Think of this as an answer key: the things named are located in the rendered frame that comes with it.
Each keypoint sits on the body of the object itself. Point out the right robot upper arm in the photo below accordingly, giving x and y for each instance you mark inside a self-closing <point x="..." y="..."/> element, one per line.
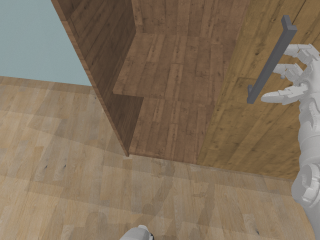
<point x="305" y="190"/>

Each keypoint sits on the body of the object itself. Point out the wardrobe door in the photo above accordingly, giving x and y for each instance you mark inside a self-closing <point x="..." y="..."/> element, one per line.
<point x="260" y="138"/>

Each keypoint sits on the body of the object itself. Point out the handle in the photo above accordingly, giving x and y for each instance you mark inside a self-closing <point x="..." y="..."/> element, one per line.
<point x="283" y="42"/>

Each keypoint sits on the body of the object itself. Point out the robot left shin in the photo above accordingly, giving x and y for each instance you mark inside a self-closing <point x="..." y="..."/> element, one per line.
<point x="143" y="227"/>

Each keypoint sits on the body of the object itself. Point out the right robot forearm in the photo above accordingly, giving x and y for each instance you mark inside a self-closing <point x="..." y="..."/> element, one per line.
<point x="309" y="132"/>

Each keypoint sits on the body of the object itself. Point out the robot left thigh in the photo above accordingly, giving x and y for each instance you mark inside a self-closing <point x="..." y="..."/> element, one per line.
<point x="137" y="233"/>

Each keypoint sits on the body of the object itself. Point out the right robot hand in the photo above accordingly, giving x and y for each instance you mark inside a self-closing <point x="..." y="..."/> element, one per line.
<point x="310" y="76"/>

